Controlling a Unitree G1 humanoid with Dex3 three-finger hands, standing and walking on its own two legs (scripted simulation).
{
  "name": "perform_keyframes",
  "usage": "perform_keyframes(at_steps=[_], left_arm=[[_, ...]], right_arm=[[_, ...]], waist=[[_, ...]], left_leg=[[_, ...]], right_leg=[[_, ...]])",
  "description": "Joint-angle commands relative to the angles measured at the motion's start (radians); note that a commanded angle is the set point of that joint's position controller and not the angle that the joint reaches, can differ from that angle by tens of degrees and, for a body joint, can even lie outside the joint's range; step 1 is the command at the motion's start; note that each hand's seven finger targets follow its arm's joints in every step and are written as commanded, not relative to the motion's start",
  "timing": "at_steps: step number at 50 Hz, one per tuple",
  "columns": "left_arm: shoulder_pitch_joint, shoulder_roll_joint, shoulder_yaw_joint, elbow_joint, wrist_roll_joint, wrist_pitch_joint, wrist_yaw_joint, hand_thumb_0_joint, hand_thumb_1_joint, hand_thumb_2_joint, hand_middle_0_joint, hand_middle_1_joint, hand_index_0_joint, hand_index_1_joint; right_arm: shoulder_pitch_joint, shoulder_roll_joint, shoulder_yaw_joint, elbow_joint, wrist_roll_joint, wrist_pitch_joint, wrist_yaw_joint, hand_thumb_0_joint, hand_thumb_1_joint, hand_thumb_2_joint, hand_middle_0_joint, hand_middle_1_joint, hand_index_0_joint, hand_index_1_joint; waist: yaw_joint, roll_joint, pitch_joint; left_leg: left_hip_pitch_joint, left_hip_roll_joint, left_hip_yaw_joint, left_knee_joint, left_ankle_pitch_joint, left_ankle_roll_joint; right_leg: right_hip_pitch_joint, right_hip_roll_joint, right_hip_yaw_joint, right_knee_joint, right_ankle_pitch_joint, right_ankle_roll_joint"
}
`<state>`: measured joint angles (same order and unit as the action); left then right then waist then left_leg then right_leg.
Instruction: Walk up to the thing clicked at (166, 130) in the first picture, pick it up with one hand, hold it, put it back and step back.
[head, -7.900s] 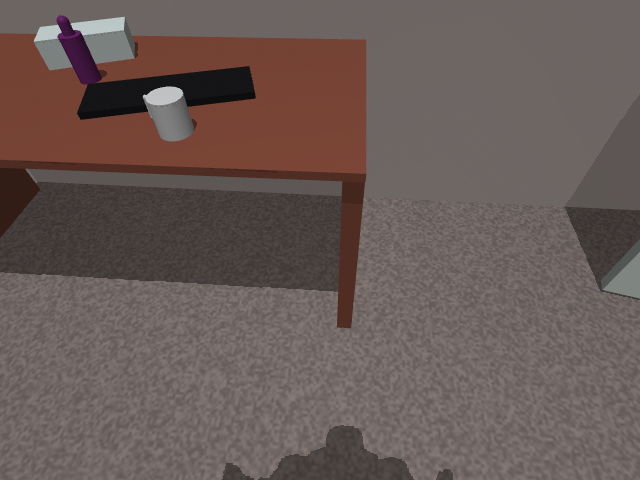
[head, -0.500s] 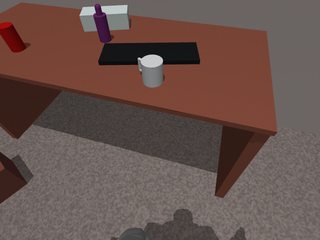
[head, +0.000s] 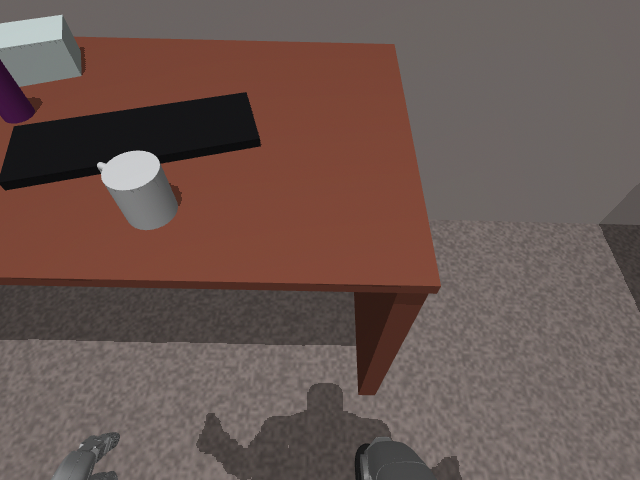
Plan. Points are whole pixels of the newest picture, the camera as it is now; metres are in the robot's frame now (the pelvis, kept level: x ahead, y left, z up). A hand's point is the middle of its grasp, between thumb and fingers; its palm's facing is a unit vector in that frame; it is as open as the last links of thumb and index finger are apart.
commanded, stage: walk up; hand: left
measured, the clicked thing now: (133, 187) +0.52 +0.30 +0.02
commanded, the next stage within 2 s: none
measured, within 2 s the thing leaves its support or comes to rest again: neither
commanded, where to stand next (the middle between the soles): +0.07 +0.02 m, yaw +0 degrees
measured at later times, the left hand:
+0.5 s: hand (147, 472) +0.15 +0.25 -0.16, palm faces +0.01 -0.92 -0.38, open 7.4 cm
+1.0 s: hand out of the picture +0.07 +0.28 -0.14, palm faces -0.01 -0.92 -0.39, open 7.4 cm
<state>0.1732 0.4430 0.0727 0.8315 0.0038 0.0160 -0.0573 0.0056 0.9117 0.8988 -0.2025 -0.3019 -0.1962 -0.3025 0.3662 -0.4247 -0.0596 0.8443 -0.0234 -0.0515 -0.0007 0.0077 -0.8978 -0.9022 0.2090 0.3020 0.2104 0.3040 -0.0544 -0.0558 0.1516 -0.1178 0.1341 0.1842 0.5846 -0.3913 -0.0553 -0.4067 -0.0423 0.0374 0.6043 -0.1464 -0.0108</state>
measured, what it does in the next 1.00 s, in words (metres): steps on the spot: left foot, then right foot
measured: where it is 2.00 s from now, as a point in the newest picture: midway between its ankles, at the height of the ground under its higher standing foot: outside the picture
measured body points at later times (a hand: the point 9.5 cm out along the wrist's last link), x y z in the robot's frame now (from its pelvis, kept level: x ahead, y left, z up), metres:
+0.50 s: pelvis +0.02 -0.01 -0.01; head +0.06 -0.01 +0.43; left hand +0.15 +0.30 -0.13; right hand +0.08 -0.35 -0.13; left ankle +0.02 +0.11 -0.73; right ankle +0.11 -0.13 -0.72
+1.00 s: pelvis +0.00 +0.01 +0.01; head +0.00 +0.00 +0.46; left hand +0.07 +0.33 -0.11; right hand +0.10 -0.28 -0.12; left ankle +0.02 +0.11 -0.72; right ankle +0.00 -0.13 -0.72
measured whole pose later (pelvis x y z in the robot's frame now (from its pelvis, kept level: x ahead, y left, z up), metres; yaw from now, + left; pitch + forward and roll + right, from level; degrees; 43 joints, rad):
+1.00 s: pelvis +0.00 +0.01 +0.01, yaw -1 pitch -4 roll -1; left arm 0.18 0.36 0.01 1.04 0.01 -0.03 0.01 0.01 0.91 0.90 -0.21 -0.30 -0.20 -0.30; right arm 0.13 -0.36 -0.02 0.99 -0.01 0.01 0.03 0.01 -0.90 -0.90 0.21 0.30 0.21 0.30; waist 0.02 0.04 0.06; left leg -0.24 0.01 0.05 0.59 -0.29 0.04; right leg -0.19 -0.01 0.02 0.55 -0.30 0.03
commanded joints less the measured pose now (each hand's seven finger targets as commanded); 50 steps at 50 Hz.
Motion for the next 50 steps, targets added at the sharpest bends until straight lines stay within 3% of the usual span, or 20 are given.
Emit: perform_keyframes(at_steps=[1, 2, 3, 5, 8, 14, 19, 23, 24, 26, 27, 28, 31, 35, 37, 39, 41, 42, 45, 50], left_arm=[[0.164, 0.258, 0.084, 0.002, 0.017, -0.047, 0.039, 0.000, 0.900, 0.900, -0.200, -0.300, -0.200, -0.300], [0.118, 0.246, 0.067, -0.040, 0.014, -0.045, 0.049, 0.000, 0.900, 0.900, -0.200, -0.300, -0.200, -0.300], [0.051, 0.273, 0.069, -0.049, 0.008, -0.038, 0.055, 0.000, 0.900, 0.900, -0.200, -0.300, -0.200, -0.300], [-0.004, 0.224, 0.053, -0.049, -0.001, -0.033, 0.062, 0.000, 0.900, 0.900, -0.200, -0.300, -0.200, -0.300], [-0.038, 0.181, 0.041, -0.029, 0.004, -0.047, 0.075, 0.000, 0.900, 0.900, -0.200, -0.300, -0.200, -0.300], [-0.040, 0.178, 0.043, -0.012, 0.002, -0.056, 0.087, 0.000, 0.900, 0.900, -0.200, -0.300, -0.200, -0.300], [-0.078, 0.206, 0.054, -0.015, 0.012, -0.042, 0.089, 0.000, 0.900, 0.900, -0.200, -0.300, -0.200, -0.300], [-0.122, 0.194, 0.044, -0.017, 0.011, -0.027, 0.086, 0.000, 0.900, 0.900, -0.200, -0.300, -0.200, -0.300], [-0.121, 0.170, 0.033, -0.016, 0.009, -0.024, 0.086, 0.000, 0.900, 0.900, -0.200, -0.300, -0.200, -0.300], [-0.088, 0.107, 0.012, -0.008, -0.009, -0.020, 0.088, 0.000, 0.900, 0.900, -0.200, -0.300, -0.200, -0.300], [-0.114, 0.157, 0.034, 0.015, 0.001, -0.020, 0.101, 0.000, 0.900, 0.900, -0.200, -0.300, -0.200, -0.300], [-0.085, 0.168, 0.031, 0.029, 0.002, -0.022, 0.099, 0.000, 0.900, 0.900, -0.200, -0.300, -0.200, -0.300], [-0.044, 0.136, 0.030, 0.061, -0.016, -0.026, 0.088, 0.000, 0.900, 0.900, -0.200, -0.300, -0.200, -0.300], [-0.044, 0.105, 0.007, 0.069, -0.012, -0.052, 0.088, 0.000, 0.900, 0.900, -0.200, -0.300, -0.200, -0.300], [0.027, 0.104, 0.008, 0.110, -0.001, -0.069, 0.094, 0.000, 0.900, 0.900, -0.200, -0.300, -0.200, -0.300], [0.031, 0.187, 0.021, 0.117, 0.021, -0.088, 0.103, 0.000, 0.900, 0.900, -0.200, -0.300, -0.200, -0.300], [-0.049, 0.256, 0.022, 0.109, 0.018, -0.086, 0.100, 0.000, 0.900, 0.900, -0.200, -0.300, -0.200, -0.300], [-0.087, 0.226, 0.012, 0.097, 0.016, -0.085, 0.093, 0.000, 0.900, 0.900, -0.200, -0.300, -0.200, -0.300], [-0.103, 0.144, -0.014, 0.102, 0.004, -0.085, 0.083, 0.000, 0.900, 0.900, -0.200, -0.300, -0.200, -0.300], [-0.088, 0.141, -0.020, 0.152, 0.009, -0.079, 0.076, 0.000, 0.900, 0.900, -0.200, -0.300, -0.200, -0.300]], right_arm=[[0.062, -0.097, -0.012, -0.092, 0.025, 0.010, -0.009, 0.000, -0.900, -0.900, 0.200, 0.300, 0.200, 0.300], [0.101, -0.098, -0.006, -0.075, 0.023, 0.030, -0.016, 0.000, -0.900, -0.900, 0.200, 0.300, 0.200, 0.300], [0.077, -0.173, -0.036, -0.056, 0.030, 0.047, -0.030, 0.000, -0.900, -0.900, 0.200, 0.300, 0.200, 0.300], [0.041, -0.195, -0.040, -0.013, 0.032, 0.054, -0.032, 0.000, -0.900, -0.900, 0.200, 0.300, 0.200, 0.300], [0.044, -0.173, -0.024, 0.028, 0.026, 0.060, -0.025, 0.000, -0.900, -0.900, 0.200, 0.300, 0.200, 0.300], [-0.031, -0.159, -0.019, 0.052, 0.012, 0.066, -0.023, 0.000, -0.900, -0.900, 0.200, 0.300, 0.200, 0.300], [-0.053, -0.156, -0.037, 0.053, 0.001, 0.066, -0.015, 0.000, -0.900, -0.900, 0.200, 0.300, 0.200, 0.300], [-0.027, -0.147, -0.049, 0.062, -0.008, 0.059, -0.002, 0.000, -0.900, -0.900, 0.200, 0.300, 0.200, 0.300], [-0.017, -0.153, -0.054, 0.061, -0.017, 0.053, -0.003, 0.000, -0.900, -0.900, 0.200, 0.300, 0.200, 0.300], [-0.165, -0.269, -0.074, 0.006, -0.019, 0.042, -0.002, 0.000, -0.900, -0.900, 0.200, 0.300, 0.200, 0.300], [-0.179, -0.288, -0.077, 0.003, -0.020, 0.041, 0.004, 0.000, -0.900, -0.900, 0.200, 0.300, 0.200, 0.300], [-0.206, -0.257, -0.073, -0.003, -0.019, 0.040, 0.000, 0.000, -0.900, -0.900, 0.200, 0.300, 0.200, 0.300], [-0.223, -0.186, -0.051, -0.012, -0.017, 0.038, -0.014, 0.000, -0.900, -0.900, 0.200, 0.300, 0.200, 0.300], [-0.188, -0.199, -0.048, 0.002, -0.010, 0.045, -0.009, 0.000, -0.900, -0.900, 0.200, 0.300, 0.200, 0.300], [-0.213, -0.198, -0.041, 0.000, 0.003, 0.059, -0.004, 0.000, -0.900, -0.900, 0.200, 0.300, 0.200, 0.300], [-0.195, -0.139, -0.019, -0.001, 0.025, 0.060, -0.001, 0.000, -0.900, -0.900, 0.200, 0.300, 0.200, 0.300], [-0.224, -0.144, -0.021, 0.009, 0.016, 0.066, -0.006, 0.000, -0.900, -0.900, 0.200, 0.300, 0.200, 0.300], [-0.207, -0.152, -0.029, 0.036, 0.012, 0.063, -0.006, 0.000, -0.900, -0.900, 0.200, 0.300, 0.200, 0.300], [-0.229, -0.173, -0.030, 0.065, 0.016, 0.039, 0.011, 0.000, -0.900, -0.900, 0.200, 0.300, 0.200, 0.300], [-0.308, -0.159, -0.012, 0.090, 0.013, 0.036, 0.022, 0.000, -0.900, -0.900, 0.200, 0.300, 0.200, 0.300]], waist=[[0.099, -0.213, -0.290], [0.071, -0.151, -0.284], [0.081, -0.173, -0.270], [0.061, -0.131, -0.213], [0.051, -0.121, -0.203], [0.067, -0.107, -0.160], [0.059, -0.096, -0.184], [0.024, -0.041, -0.186], [0.014, -0.010, -0.193], [0.059, 0.303, -0.144], [0.025, 0.288, -0.133], [0.050, 0.241, -0.112], [0.069, 0.193, -0.128], [0.039, 0.257, -0.210], [0.070, 0.222, -0.228], [0.065, 0.080, -0.255], [0.051, -0.030, -0.201], [0.022, -0.025, -0.155], [0.020, 0.004, -0.162], [0.054, 0.009, -0.096]], left_leg=[[-0.350, -0.076, -0.041, 0.417, -0.099, 0.106], [-0.350, -0.090, -0.160, 0.502, -0.199, 0.083], [-0.310, -0.064, -0.199, 0.557, -0.232, 0.081], [-0.293, -0.039, -0.254, 0.541, -0.200, 0.078], [-0.305, -0.048, -0.252, 0.452, -0.114, 0.079], [-0.270, -0.084, -0.250, 0.316, -0.088, 0.063], [-0.241, -0.101, -0.197, 0.292, -0.084, 0.077], [-0.107, -0.118, -0.174, 0.074, 0.018, 0.098], [-0.090, -0.098, -0.229, -0.032, 0.016, 0.111], [-0.149, 0.185, -0.620, -0.274, 0.022, 0.242], [-0.251, 0.256, -0.699, -0.272, 0.100, 0.329], [-0.267, 0.242, -0.636, -0.249, 0.146, 0.344], [-0.119, 0.079, -0.360, -0.108, 0.515, 0.252], [0.050, 0.095, -0.354, -0.033, 0.554, 0.254], [0.009, 0.057, -0.293, 0.060, 0.543, 0.209], [-0.181, -0.010, -0.272, 0.127, 0.401, 0.122], [-0.209, -0.069, -0.225, 0.137, -0.107, 0.089], [-0.117, -0.062, -0.246, 0.100, -0.092, 0.092], [-0.011, -0.006, -0.322, -0.130, 0.249, 0.129], [-0.122, 0.001, -0.323, -0.228, 0.050, 0.127]], right_leg=[[0.521, -0.128, 0.239, -0.161, 0.267, -0.086], [0.412, -0.266, 0.454, -0.227, 0.136, -0.141], [0.313, -0.299, 0.496, -0.247, 0.016, -0.237], [0.206, -0.221, 0.388, -0.257, -0.110, -0.208], [0.199, -0.159, 0.270, -0.203, -0.042, -0.173], [0.136, -0.200, 0.262, -0.181, 0.188, -0.202], [0.086, -0.231, 0.279, -0.144, 0.116, -0.215], [-0.030, -0.198, 0.241, -0.085, -0.074, -0.162], [-0.040, -0.172, 0.215, -0.024, -0.081, -0.129], [-0.132, 0.096, -0.034, 0.278, -0.359, -0.019], [-0.063, 0.089, 0.043, 0.420, -0.468, -0.009], [-0.034, 0.061, 0.047, 0.428, -0.457, -0.009], [-0.076, 0.099, 0.044, 0.419, -0.372, -0.011], [0.017, 0.054, -0.049, 0.070, -0.319, 0.013], [0.177, 0.066, -0.071, -0.222, -0.104, 0.002], [0.371, -0.069, 0.187, -0.194, 0.138, -0.060], [0.222, -0.290, 0.387, -0.183, 0.125, -0.224], [0.110, -0.263, 0.351, -0.172, 0.067, -0.215], [0.091, -0.075, 0.102, -0.127, 0.025, -0.047], [0.173, -0.043, 0.099, -0.218, -0.171, -0.033]])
